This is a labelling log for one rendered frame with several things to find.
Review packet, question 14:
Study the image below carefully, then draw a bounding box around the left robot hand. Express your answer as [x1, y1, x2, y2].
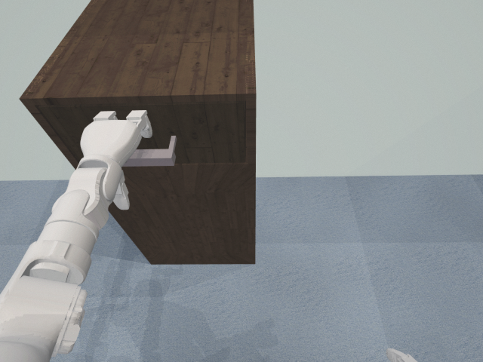
[80, 110, 152, 210]

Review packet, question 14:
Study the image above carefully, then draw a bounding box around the drawer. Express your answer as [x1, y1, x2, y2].
[39, 101, 246, 164]

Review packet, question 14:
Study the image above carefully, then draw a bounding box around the cabinet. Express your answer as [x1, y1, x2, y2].
[20, 0, 256, 265]

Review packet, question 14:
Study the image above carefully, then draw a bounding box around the left robot forearm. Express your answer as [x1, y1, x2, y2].
[0, 155, 122, 312]

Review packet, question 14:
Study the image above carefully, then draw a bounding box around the handle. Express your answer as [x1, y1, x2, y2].
[123, 136, 177, 167]

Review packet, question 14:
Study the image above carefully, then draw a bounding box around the left robot upper arm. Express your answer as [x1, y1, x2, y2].
[0, 275, 88, 362]

